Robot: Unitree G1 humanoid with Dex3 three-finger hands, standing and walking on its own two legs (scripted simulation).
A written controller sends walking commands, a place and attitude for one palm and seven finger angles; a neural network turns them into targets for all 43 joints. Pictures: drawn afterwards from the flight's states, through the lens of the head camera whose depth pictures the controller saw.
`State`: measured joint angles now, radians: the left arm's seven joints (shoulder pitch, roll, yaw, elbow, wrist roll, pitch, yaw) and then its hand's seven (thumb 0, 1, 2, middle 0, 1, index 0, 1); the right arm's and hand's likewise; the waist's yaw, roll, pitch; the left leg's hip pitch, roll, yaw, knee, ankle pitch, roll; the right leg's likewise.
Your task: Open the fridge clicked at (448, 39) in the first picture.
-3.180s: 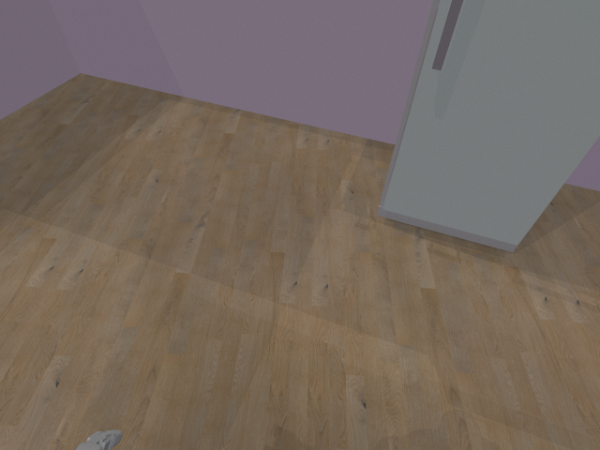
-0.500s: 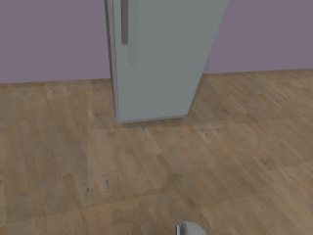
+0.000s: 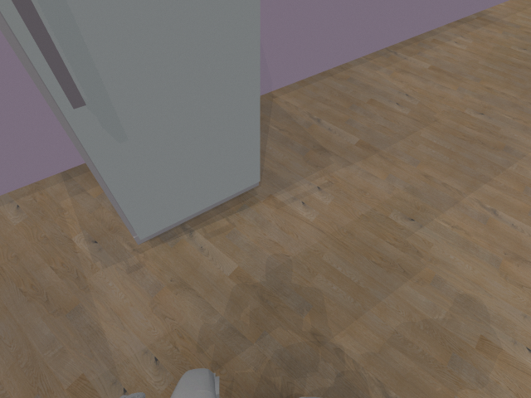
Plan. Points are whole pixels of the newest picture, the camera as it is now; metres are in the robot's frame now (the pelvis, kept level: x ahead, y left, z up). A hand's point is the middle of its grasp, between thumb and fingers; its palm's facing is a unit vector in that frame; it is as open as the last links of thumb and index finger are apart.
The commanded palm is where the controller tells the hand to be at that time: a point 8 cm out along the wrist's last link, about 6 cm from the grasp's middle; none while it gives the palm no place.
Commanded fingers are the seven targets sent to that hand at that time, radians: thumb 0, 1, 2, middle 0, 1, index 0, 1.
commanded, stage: walk to a spot facing it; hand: left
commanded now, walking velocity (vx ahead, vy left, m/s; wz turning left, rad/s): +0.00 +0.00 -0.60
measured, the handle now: out of the picture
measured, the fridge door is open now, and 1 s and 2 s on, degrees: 0 0 0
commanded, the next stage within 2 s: turn to face it in 1.86 s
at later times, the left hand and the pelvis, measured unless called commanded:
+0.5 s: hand (99, 384) +0.16 +0.29 -0.17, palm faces -0.22 -0.96 -0.19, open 7.4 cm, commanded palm none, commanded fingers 0.00 0.90 0.90 -0.20 -0.30 -0.20 -0.30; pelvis +0.04 +0.10 +0.02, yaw -18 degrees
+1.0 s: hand (192, 336) +0.23 +0.14 -0.13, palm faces -0.55 -0.78 -0.29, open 7.4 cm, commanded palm none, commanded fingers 0.00 0.90 0.90 -0.20 -0.30 -0.20 -0.30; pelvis +0.02 +0.04 +0.01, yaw -37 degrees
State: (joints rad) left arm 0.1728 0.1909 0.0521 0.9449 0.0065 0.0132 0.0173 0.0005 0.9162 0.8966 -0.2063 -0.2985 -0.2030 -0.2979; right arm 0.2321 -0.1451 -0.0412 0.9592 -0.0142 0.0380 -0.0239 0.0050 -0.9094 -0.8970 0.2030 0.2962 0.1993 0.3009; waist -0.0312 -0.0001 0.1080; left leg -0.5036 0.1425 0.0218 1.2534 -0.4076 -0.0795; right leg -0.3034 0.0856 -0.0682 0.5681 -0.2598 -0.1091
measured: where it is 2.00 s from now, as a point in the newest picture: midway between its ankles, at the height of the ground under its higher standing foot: (283, 395)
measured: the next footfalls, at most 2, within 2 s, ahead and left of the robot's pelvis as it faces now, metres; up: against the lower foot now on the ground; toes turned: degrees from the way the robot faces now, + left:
left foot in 0.28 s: +0.09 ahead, +0.18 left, +0.00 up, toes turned -6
right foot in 0.82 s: +0.00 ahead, -0.04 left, +0.00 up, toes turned -38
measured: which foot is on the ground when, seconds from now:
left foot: up 0.00-0.26, down 0.28-0.82, up 0.84-1.00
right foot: down 0.00-0.28, up 0.30-0.80, down 0.82-1.00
